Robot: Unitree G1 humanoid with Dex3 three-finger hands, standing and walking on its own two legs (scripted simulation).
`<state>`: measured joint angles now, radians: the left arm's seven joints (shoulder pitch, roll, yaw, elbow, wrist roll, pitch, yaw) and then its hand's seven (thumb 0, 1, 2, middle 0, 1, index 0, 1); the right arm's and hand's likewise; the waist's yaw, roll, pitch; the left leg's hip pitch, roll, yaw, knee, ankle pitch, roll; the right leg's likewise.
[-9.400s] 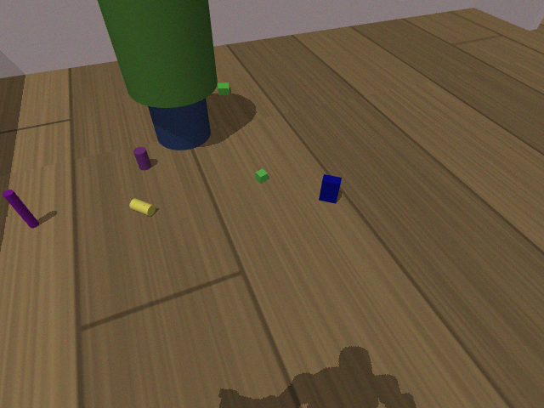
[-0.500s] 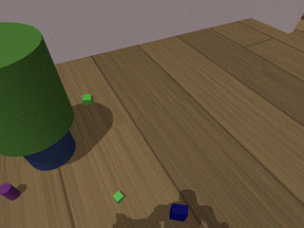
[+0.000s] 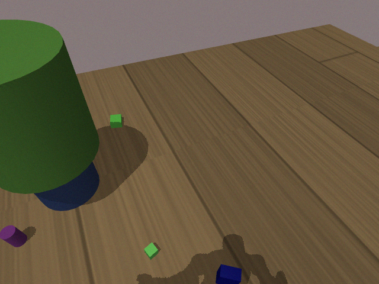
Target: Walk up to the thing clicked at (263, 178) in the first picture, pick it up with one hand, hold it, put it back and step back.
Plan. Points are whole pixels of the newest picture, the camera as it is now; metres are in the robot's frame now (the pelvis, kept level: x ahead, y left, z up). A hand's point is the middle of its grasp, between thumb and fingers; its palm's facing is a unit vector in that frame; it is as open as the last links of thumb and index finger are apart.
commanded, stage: walk up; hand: left
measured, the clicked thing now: (151, 251) +0.40 +0.17 -0.74
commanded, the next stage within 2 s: none
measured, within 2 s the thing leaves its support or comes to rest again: neither
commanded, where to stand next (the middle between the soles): +0.00 -0.01 m, yaw +0 degrees
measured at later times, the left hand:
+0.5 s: hand out of the picture +0.13 +0.22 -0.14, palm faces +0.01 -0.90 -0.43, open 7.4 cm
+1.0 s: hand out of the picture -0.13 +0.28 -0.15, palm faces +0.02 -0.93 -0.37, open 7.4 cm
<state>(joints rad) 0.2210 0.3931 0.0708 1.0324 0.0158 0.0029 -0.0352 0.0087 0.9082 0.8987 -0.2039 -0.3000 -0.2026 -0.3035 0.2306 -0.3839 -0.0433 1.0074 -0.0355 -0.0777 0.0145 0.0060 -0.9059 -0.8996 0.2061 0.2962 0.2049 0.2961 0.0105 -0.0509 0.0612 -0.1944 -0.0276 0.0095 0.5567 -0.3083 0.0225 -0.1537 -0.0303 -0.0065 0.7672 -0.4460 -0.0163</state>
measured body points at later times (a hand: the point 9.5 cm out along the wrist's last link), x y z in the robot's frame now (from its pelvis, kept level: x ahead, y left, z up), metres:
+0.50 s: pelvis -0.01 -0.04 -0.01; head +0.07 -0.07 +0.43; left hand +0.13 +0.27 -0.11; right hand +0.10 -0.34 -0.16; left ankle -0.07 +0.12 -0.63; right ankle +0.14 -0.14 -0.73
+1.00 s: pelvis -0.12 -0.01 +0.01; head -0.12 +0.02 +0.46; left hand -0.13 +0.33 -0.12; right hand -0.06 -0.34 -0.08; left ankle -0.10 +0.10 -0.73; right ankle -0.18 -0.14 -0.66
